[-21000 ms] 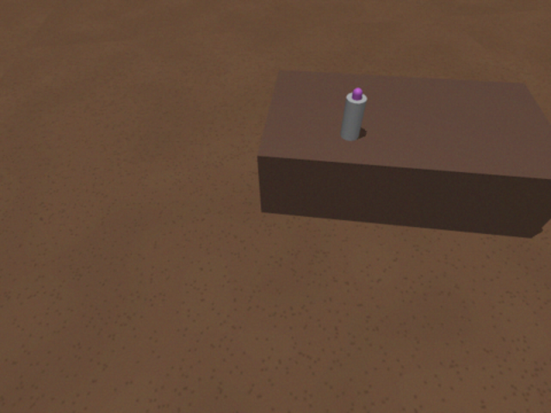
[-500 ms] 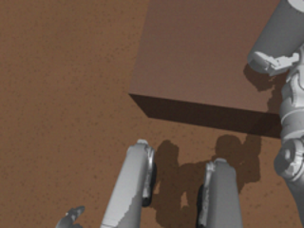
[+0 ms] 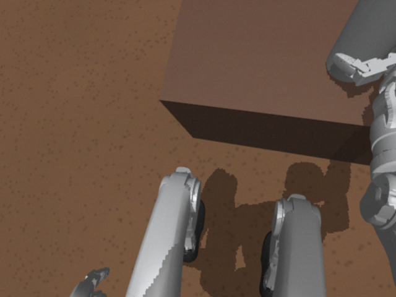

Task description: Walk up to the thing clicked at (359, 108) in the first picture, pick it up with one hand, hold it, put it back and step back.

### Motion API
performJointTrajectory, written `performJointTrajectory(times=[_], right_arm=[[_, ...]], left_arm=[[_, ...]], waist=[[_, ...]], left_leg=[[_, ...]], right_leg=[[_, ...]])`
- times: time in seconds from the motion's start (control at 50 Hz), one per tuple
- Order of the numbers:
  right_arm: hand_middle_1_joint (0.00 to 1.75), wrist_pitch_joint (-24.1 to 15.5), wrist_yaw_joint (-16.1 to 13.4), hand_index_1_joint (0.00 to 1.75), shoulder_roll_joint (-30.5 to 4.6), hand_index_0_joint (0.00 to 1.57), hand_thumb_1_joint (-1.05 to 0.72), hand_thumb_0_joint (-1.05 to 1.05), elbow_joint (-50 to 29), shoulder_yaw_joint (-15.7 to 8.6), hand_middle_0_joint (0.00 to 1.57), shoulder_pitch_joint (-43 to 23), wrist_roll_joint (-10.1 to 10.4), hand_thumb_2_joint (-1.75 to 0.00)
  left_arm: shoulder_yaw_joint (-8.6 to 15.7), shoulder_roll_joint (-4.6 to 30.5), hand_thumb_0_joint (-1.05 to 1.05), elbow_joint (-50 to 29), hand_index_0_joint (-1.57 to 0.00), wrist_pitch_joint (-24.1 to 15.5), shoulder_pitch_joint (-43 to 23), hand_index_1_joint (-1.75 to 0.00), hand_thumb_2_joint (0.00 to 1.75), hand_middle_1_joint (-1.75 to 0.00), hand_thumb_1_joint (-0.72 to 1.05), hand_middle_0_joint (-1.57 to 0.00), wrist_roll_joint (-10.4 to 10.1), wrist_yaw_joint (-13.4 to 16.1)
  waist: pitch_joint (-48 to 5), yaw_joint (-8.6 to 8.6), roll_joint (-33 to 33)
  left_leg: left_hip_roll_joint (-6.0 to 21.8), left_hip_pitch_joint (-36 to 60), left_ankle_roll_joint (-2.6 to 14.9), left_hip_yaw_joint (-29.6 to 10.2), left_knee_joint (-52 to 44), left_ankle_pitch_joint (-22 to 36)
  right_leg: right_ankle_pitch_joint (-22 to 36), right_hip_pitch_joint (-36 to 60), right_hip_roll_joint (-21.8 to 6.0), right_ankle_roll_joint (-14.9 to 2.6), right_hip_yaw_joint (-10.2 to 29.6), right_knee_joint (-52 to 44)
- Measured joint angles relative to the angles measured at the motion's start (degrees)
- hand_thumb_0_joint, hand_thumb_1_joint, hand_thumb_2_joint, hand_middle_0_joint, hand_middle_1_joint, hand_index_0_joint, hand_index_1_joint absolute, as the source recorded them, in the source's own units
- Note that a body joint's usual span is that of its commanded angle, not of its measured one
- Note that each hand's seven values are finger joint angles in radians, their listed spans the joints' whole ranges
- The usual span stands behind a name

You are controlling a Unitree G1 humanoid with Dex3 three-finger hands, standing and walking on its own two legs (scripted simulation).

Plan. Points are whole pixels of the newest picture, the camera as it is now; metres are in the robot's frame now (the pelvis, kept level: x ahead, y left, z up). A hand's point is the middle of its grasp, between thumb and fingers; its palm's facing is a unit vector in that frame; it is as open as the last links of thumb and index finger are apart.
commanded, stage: loosen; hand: right
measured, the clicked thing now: (381, 18) +0.58 -0.16 +0.03
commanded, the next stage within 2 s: open in 0.16 s
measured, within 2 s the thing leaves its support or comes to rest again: rests again in 1.08 s
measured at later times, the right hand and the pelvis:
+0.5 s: hand (385, 18) +0.59 -0.17 +0.01, palm faces +0.10 +0.99 +0.00, open 11.4 cm; pelvis +0.00 +0.00 -0.01, yaw -1 degrees
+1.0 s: hand out of the picture +0.60 -0.19 +0.03, palm faces +0.14 +0.99 -0.04, open 15.2 cm; pelvis -0.02 +0.00 -0.02, yaw +0 degrees
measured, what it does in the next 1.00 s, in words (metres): stands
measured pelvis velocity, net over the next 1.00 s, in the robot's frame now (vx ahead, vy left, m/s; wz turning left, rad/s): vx -0.02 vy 0.00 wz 0.01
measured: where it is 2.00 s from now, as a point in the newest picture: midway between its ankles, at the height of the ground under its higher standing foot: (229, 259)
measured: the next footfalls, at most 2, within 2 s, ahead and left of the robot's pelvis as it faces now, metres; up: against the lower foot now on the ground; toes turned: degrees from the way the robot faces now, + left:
none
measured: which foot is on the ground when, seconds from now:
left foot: down 0.00-1.00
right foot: down 0.00-1.00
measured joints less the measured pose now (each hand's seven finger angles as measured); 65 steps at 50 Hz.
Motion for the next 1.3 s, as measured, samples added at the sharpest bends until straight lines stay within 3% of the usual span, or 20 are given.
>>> performJointTrajectory(times=[0.18, 0.28, 0.48, 0.66, 0.88, 1.08, 1.26, 1.3], right_arm=[[0.99, 0.54, -0.45, 1.00, -0.96, 0.71, 0.54, -0.02, -0.67, -1.55, 0.70, -1.45, -1.09, -1.13], [0.88, 1.51, -0.51, 0.89, -1.19, 0.78, 0.52, -0.02, -1.19, -1.64, 0.76, -1.79, -1.33, -0.95], [0.74, 0.03, 0.83, 0.75, -1.00, 0.87, 0.51, -0.02, 0.66, -0.18, 0.86, -4.80, 0.36, -0.59], [0.61, -0.21, 1.19, 0.62, -3.00, 0.78, 0.45, -0.01, 3.95, -0.57, 0.79, -8.32, -1.34, -0.42], [0.43, 1.50, 1.35, 0.44, -4.72, 0.53, 0.40, 0.00, 3.46, -0.30, 0.55, -8.70, -2.07, -0.33], [0.20, 6.91, 2.06, 0.21, -12.10, 0.24, 0.50, -0.01, 0.53, -4.13, 0.25, -10.66, -3.10, -0.17], [0.10, 9.22, 7.92, 0.10, -23.12, 0.09, 0.60, -0.02, 11.80, -3.14, 0.09, -18.87, -2.88, -0.09], [0.08, 10.49, 7.26, 0.09, -24.91, 0.08, 0.59, -0.01, 13.75, -1.92, 0.08, -20.64, -6.47, -0.08]], left_arm=[[0.07, 1.09, 0.00, -0.76, -0.21, 0.85, 0.91, -0.29, 0.88, -0.30, 0.92, -0.21, -0.04, -0.14], [0.15, 0.94, 0.00, -0.70, -0.22, 1.44, 1.10, -0.29, 0.87, -0.30, 0.95, -0.21, -0.36, -0.24], [-0.03, 0.69, 0.00, -0.65, -0.22, 1.62, 1.15, -0.29, 0.87, -0.30, 0.95, -0.20, -0.79, -0.55], [-0.74, 1.06, 0.00, -2.20, -0.22, 2.81, 0.23, -0.29, 0.88, -0.31, 0.93, -0.21, -0.83, -1.13], [-2.63, -0.50, 0.00, -2.07, -0.22, 3.78, 0.13, -0.30, 0.88, -0.31, 0.92, -0.21, -1.02, -1.08], [-3.15, -0.76, 0.00, -1.48, -0.21, 4.28, 0.26, -0.30, 0.88, -0.30, 0.91, -0.21, -2.43, 0.74], [-4.12, 0.86, 0.00, -0.94, -0.21, 3.57, 2.62, -0.30, 0.88, -0.30, 0.89, -0.21, -2.73, 0.81], [-4.36, 1.12, 0.00, -1.65, -0.21, 4.67, 3.01, -0.30, 0.89, -0.30, 0.89, -0.21, -2.74, 0.27]], waist=[[0.22, 0.82, -0.28], [0.43, 0.54, -0.38], [-0.82, -0.43, 0.14], [-1.11, 0.19, -0.21], [-0.17, 0.76, 0.16], [-0.01, 1.85, -0.27], [-0.65, 3.45, -0.29], [-0.14, 3.80, 0.27]], left_leg=[[0.07, -1.74, -0.14, -0.02, 1.96, -0.22], [0.17, -1.82, -0.17, -0.16, 1.70, -0.13], [0.50, -0.91, 0.05, -0.17, 1.53, -0.43], [0.56, -3.02, 0.05, 0.02, 2.72, 0.48], [0.44, -4.11, 0.18, 0.17, 3.48, 1.60], [-0.47, 0.22, -0.16, 0.45, -1.35, 2.24], [-0.67, 5.65, 0.00, 1.54, -7.80, 2.38], [-0.92, 6.28, 0.00, 1.65, -8.61, 2.46]], right_leg=[[-0.34, -1.86, 0.18, -0.03, 0.18, 2.20], [-0.13, -1.93, 0.28, -0.11, 0.02, 1.82], [-0.07, -1.01, 0.58, 0.06, 0.00, 1.28], [0.82, -3.40, 0.79, 0.14, 0.35, 2.77], [1.83, -4.63, 0.81, 0.31, 0.62, 3.79], [1.88, -0.31, -0.37, -0.21, 0.38, -0.48], [2.13, 4.51, -0.89, -0.51, 0.87, -6.48], [2.04, 5.15, -1.18, -0.50, 0.91, -7.12]])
